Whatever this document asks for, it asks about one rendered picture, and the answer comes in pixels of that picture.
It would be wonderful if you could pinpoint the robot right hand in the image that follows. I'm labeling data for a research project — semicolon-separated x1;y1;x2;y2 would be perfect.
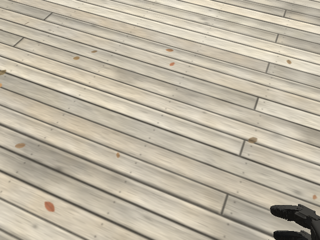
270;204;320;240

